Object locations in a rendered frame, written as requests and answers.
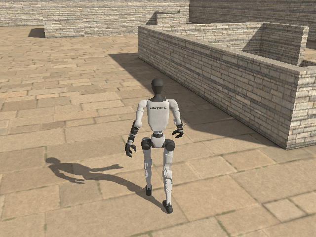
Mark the robot left upper arm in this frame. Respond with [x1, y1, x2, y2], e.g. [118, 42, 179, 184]
[134, 100, 148, 128]

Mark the robot right upper arm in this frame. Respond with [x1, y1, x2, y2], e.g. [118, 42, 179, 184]
[168, 99, 181, 125]

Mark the left robot thigh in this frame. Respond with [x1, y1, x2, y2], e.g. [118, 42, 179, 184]
[141, 137, 152, 167]

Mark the robot left hand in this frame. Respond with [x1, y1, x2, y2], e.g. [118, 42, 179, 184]
[125, 143, 136, 157]

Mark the humanoid robot torso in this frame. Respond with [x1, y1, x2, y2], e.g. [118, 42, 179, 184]
[146, 99, 169, 148]

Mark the robot left forearm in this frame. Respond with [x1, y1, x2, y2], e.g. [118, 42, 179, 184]
[127, 121, 139, 145]

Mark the robot right hand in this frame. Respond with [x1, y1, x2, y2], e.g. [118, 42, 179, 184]
[172, 130, 184, 138]

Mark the robot right forearm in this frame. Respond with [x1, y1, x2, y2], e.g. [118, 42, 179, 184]
[176, 118, 183, 132]

